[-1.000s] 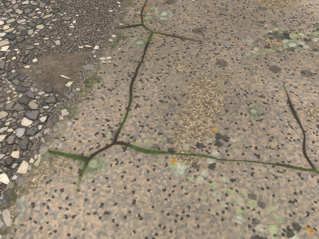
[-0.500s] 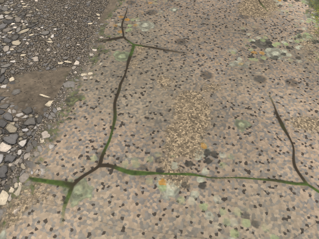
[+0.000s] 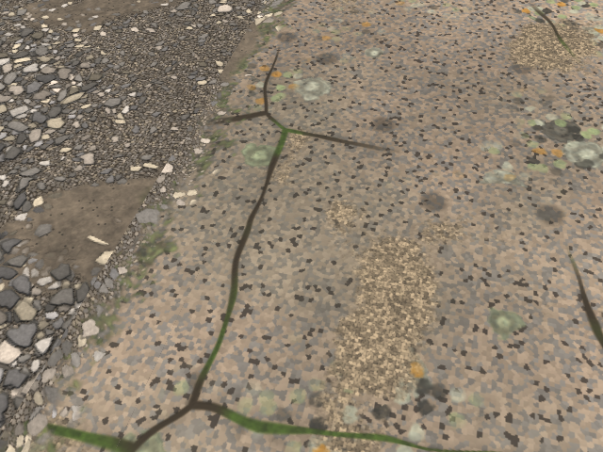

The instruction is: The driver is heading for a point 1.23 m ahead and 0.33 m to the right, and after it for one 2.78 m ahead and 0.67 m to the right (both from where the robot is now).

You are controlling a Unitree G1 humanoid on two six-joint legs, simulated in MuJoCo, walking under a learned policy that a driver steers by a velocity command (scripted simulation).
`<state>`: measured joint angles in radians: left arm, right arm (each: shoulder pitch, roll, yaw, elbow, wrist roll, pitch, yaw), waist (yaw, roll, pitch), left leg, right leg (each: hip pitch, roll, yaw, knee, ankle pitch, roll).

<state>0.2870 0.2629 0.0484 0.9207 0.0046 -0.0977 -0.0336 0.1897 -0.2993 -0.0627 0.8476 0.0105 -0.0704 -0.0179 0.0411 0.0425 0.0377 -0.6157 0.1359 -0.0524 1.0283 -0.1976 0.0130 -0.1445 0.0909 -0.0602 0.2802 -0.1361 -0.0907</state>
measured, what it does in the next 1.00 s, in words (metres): walks ahead, turning right: left foot, then right foot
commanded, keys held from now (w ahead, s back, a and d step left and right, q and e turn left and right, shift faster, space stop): w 0.26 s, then w+e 0.74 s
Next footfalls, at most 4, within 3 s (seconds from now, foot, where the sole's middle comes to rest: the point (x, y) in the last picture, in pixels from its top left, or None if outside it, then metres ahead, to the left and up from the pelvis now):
0.30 left None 0.36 0.16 -0.78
0.84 right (383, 398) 0.62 -0.12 -0.78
1.32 left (352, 276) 0.96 -0.05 -0.78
1.82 right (486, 263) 1.02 -0.41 -0.78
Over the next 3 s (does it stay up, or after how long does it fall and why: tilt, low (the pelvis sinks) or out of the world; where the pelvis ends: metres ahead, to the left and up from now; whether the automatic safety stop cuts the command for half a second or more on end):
stays up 1.53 -0.53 -0.01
